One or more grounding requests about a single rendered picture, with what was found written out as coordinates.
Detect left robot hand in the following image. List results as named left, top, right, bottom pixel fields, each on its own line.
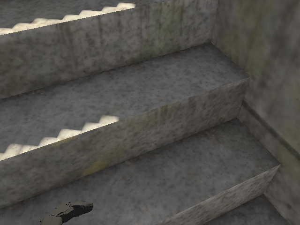
left=39, top=201, right=94, bottom=225

